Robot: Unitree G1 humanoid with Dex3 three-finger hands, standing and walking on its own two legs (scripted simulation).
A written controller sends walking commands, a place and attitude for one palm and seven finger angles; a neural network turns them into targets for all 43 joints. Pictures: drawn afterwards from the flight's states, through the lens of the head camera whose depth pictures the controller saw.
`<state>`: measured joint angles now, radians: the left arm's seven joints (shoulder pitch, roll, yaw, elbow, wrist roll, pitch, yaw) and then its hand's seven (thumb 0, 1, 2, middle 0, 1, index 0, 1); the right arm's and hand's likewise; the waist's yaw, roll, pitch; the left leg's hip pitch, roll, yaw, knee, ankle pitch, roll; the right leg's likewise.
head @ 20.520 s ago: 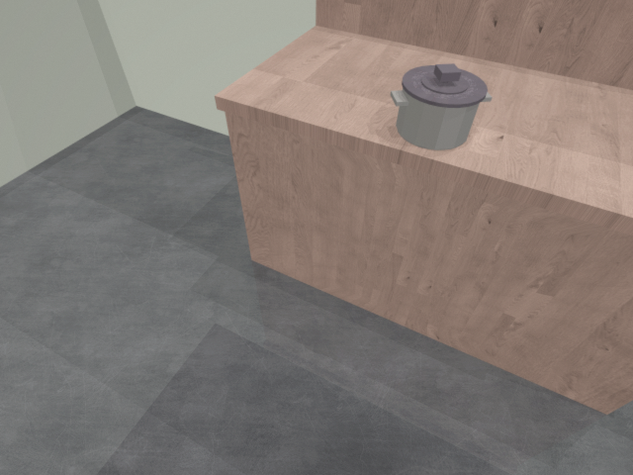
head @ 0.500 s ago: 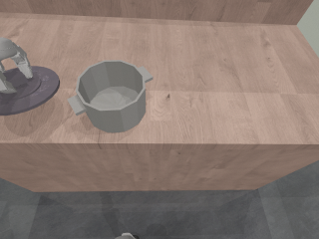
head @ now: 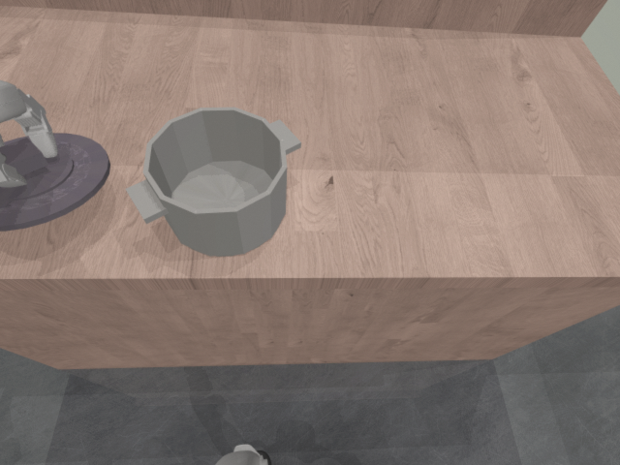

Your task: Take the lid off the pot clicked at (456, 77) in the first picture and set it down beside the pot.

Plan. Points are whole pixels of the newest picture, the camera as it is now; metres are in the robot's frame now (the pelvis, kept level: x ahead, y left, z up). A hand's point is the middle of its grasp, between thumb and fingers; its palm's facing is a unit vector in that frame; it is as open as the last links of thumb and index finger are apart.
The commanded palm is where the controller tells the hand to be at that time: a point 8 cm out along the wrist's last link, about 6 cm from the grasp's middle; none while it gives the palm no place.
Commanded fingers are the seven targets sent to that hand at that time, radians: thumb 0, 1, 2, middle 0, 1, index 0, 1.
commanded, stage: lower the lid onto the table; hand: left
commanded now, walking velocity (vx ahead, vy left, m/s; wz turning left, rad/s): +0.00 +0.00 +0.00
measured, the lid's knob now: (19, 158) +0.48 +0.34 +0.08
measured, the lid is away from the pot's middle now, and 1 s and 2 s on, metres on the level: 0.24 0.24 0.24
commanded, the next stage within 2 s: open the fingers wide in 1.10 s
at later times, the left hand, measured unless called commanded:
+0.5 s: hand (14, 183) +0.44 +0.33 +0.08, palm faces -0.52 -0.13 -0.85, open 7.8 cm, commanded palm +0.51 +0.34 +0.15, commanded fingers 0.00 0.56 1.04 -0.88 -1.05 -0.84 -1.04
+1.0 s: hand (17, 195) +0.44 +0.34 +0.06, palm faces -0.54 -0.11 -0.83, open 7.6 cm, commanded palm +0.52 +0.34 +0.12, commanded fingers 0.00 0.56 1.04 -0.88 -1.05 -0.84 -1.04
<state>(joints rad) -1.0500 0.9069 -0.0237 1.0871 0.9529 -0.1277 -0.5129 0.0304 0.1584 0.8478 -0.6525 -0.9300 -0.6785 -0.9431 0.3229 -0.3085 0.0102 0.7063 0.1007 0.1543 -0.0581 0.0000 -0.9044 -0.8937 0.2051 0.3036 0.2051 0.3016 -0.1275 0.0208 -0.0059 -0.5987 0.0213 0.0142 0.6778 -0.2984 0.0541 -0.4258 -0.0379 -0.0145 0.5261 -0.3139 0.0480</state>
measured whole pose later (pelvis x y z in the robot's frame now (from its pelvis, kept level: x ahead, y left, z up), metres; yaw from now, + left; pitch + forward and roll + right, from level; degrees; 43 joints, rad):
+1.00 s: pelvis -0.02 +0.01 -0.02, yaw -1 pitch +15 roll -5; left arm -1.01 0.90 -0.06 1.13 0.95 -0.20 -0.47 0.03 0.12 0.82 -0.68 -0.97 -0.75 -1.01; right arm 0.35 -0.31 0.03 0.72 0.11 0.12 -0.10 0.00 -0.90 -0.89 0.21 0.30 0.21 0.30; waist -0.13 0.03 -0.04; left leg -0.74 0.03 0.02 0.81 -0.33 0.07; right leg -0.57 -0.03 0.01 0.65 -0.35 0.05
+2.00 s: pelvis -0.02 +0.02 -0.01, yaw -1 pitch +14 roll -5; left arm -0.83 0.83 0.05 0.98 0.97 -0.22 -0.35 0.00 0.12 0.69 -0.46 -0.93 -0.46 -0.92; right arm 0.32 -0.29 -0.01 0.67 0.08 0.21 -0.04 0.00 -0.90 -0.89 0.20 0.30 0.20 0.30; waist -0.10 0.03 -0.06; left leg -0.71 0.02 0.02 0.77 -0.31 0.08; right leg -0.54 -0.03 0.01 0.62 -0.33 0.01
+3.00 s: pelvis -0.02 +0.02 +0.00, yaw +0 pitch +11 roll -4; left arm -0.89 0.84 0.01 0.94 0.94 -0.17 -0.42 0.00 0.01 0.61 -0.35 -0.88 -0.35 -0.88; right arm 0.30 -0.29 0.00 0.65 0.10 0.21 -0.04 0.00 -0.91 -0.89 0.20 0.30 0.20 0.30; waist -0.09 0.03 -0.04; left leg -0.61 0.01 0.02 0.71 -0.29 0.08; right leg -0.43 -0.04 0.01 0.55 -0.31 0.02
